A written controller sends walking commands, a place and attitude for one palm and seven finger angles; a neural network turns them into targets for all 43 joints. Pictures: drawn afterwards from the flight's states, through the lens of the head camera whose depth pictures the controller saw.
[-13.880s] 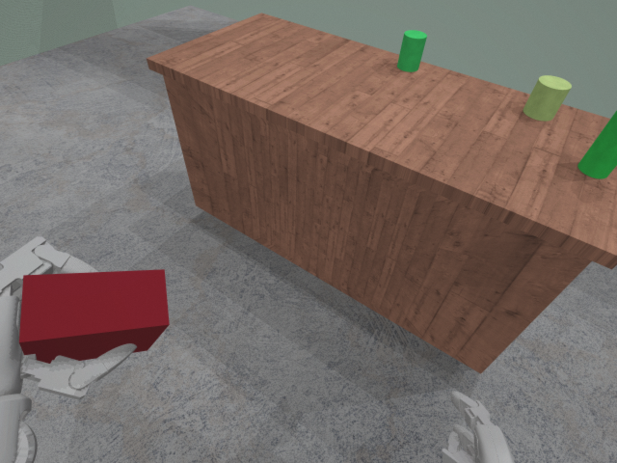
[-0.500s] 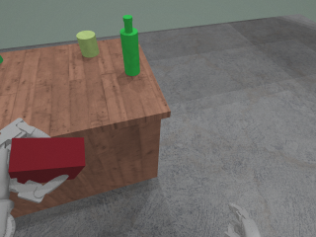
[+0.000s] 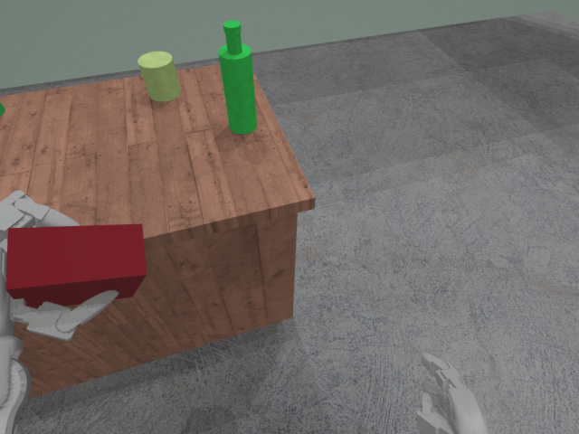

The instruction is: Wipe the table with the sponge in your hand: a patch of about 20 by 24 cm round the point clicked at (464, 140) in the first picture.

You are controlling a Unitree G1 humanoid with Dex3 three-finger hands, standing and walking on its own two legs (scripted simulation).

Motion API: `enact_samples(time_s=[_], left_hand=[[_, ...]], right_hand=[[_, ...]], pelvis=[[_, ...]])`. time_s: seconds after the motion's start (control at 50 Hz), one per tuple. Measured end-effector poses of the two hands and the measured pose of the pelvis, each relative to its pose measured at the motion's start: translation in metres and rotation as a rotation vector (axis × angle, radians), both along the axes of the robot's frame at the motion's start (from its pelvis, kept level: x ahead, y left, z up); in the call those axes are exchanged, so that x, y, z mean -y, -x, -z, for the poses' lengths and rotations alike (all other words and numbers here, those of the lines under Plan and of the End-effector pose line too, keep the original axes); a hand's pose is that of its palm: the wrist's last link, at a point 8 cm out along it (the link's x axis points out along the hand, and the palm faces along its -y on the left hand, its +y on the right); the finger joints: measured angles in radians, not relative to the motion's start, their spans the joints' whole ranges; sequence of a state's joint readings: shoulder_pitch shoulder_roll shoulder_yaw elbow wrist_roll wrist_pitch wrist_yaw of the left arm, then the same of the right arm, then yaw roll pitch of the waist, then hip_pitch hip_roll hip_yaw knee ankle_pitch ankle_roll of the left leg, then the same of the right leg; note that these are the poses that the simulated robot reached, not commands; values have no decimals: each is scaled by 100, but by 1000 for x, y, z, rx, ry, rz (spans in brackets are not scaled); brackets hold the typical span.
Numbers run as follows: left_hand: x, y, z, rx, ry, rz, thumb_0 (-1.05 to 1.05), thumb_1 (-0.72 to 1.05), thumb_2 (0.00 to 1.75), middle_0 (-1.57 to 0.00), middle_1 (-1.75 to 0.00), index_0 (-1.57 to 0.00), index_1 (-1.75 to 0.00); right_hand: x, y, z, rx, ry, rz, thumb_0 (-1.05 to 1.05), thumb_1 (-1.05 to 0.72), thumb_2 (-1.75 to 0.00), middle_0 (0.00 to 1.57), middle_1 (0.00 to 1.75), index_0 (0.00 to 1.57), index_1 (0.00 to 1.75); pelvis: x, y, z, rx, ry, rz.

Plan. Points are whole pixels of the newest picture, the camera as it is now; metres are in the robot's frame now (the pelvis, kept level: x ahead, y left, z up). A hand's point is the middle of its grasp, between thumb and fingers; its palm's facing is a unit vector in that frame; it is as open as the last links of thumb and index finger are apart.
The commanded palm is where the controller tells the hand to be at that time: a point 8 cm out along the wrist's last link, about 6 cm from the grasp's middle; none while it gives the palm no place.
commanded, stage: look again from close up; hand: left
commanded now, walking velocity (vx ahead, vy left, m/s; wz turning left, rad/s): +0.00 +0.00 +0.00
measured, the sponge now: (99, 267) +0.25 +0.23 +0.15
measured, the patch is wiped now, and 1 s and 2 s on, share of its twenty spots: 0.00 0.00 0.00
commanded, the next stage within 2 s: shuffle to correct the standing spot in 0.02 s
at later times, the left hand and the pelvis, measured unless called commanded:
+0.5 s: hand (83, 228) +0.30 +0.27 +0.15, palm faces +0.34 -0.85 -0.40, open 9.9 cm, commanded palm +0.23 +0.31 +0.18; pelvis +0.07 +0.03 -0.02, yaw -1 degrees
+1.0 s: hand (83, 177) +0.36 +0.29 +0.17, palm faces +0.26 -0.81 -0.52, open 9.8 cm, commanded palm +0.29 +0.35 +0.18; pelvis +0.12 +0.08 -0.02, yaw -3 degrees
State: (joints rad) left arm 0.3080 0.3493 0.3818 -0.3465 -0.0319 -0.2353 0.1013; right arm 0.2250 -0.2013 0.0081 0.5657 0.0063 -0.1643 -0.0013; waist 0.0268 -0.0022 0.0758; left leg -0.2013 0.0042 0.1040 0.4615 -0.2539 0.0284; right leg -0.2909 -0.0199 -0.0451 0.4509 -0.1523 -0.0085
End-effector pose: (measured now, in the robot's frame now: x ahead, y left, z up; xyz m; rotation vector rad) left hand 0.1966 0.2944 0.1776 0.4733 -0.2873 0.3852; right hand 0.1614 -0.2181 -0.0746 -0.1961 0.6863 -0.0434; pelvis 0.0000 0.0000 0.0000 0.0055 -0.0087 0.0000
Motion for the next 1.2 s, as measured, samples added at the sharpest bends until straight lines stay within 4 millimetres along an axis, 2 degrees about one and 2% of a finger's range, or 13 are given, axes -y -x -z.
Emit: enact_samples(time_s=[0.06, 0.14, 0.24, 0.34, 0.5, 0.6, 0.7, 0.82, 0.9, 0.96, 1.02, 1.12, 1.2], left_hand=[[19, 2, 18, -91, 21, 87, 0, -47, 101, -78, -133, -77, -134], [11, 2, 30, -155, 16, 85, 0, -47, 101, -78, -133, -77, -134], [-13, -7, 18, -81, -8, -2, 0, -47, 101, -79, -133, -77, -134], [-11, -23, 5, 26, 9, 21, 0, -47, 101, -79, -133, -77, -134], [-14, -62, 15, -2, -14, 91, 0, -47, 101, -79, -133, -77, -134], [-27, -70, 16, 15, -30, 90, 0, -47, 101, -79, -133, -77, -134], [-45, -66, 12, 95, -53, 108, 0, -48, 101, -79, -133, -77, -134], [-57, -101, 5, 58, -88, 109, 0, -48, 101, -79, -133, -77, -134], [-49, -121, -6, 18, -105, 131, 0, -48, 101, -79, -133, -78, -134], [-38, -127, -9, 6, -159, 171, 0, -48, 101, -79, -133, -78, -134], [-39, -130, -8, -21, -151, 190, 0, -48, 101, -79, -133, -78, -134], [-65, -131, -4, -91, -129, 122, 0, -48, 101, -79, -133, -78, -134], [-86, -138, 3, -100, -84, 73, 0, -48, 101, -79, -133, -78, -133]], right_hand=[[-3, 1, 0, -10, 4, 12, 1, -90, -90, 20, 30, 20, 30], [-5, -4, -3, -37, 33, 5, 1, -90, -90, 20, 30, 20, 30], [-5, -22, -6, -30, 72, -33, 1, -90, -90, 20, 30, 20, 30], [-6, -49, -10, 29, 86, -28, 1, -90, -90, 20, 30, 21, 30], [-15, -79, -6, 73, 53, 40, 1, -90, -90, 20, 30, 20, 30], [-24, -82, 7, 3, 53, 30, 1, -90, -90, 20, 30, 20, 30], [-36, -83, 17, -66, 96, 23, 1, -90, -90, 20, 30, 20, 30], [-67, -79, 25, -58, -16, 104, 1, -90, -90, 20, 30, 20, 30], [-81, -76, 28, -66, -81, 112, 1, -90, -90, 20, 30, 20, 30], [-80, -78, 39, -67, -92, 117, 1, -90, -90, 20, 30, 21, 30], [-74, -80, 43, -121, -66, 129, 1, -90, -90, 20, 30, 21, 30], [-60, -86, 28, -168, 3, 153, 1, -90, -90, 20, 30, 20, 30], [-59, -102, 14, -146, 73, 149, 1, -90, -90, 20, 30, 20, 30]], pelvis=[[-4, -7, -1, -4, 0, 1], [-3, -15, -2, -7, 3, -5], [-4, -24, 0, -7, 13, -10], [-14, -39, 6, -9, 20, 2], [-29, -66, 17, -5, 16, 22], [-37, -74, 23, 1, 38, -6], [-60, -83, 33, 7, 35, 34], [-74, -94, 24, 33, -4, 67], [-77, -105, 16, 14, -11, 75], [-78, -114, 23, 5, -6, 71], [-82, -120, 20, 10, 5, 56], [-91, -135, 6, -9, -22, 71], [-104, -145, 2, -4, -41, 72]])
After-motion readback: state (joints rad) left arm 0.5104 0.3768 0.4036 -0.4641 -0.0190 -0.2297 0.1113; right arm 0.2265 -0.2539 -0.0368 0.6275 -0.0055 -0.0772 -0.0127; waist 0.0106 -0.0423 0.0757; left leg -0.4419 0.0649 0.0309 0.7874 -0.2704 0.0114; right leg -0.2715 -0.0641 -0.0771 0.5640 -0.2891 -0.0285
